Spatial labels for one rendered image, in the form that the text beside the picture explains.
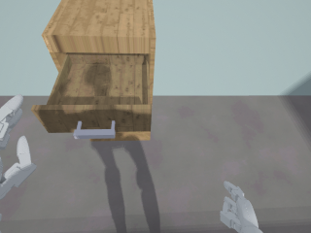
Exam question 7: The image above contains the drawer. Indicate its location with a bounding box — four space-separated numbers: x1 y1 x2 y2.
31 52 152 133

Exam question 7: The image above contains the handle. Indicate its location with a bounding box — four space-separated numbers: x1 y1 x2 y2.
73 120 116 139

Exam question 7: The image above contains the robot right hand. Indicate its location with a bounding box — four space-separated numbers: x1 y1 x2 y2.
220 181 259 233

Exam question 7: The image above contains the robot left hand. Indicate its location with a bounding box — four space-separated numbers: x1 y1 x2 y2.
0 94 37 200

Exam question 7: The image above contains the cabinet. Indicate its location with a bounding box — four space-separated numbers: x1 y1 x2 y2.
42 0 156 142

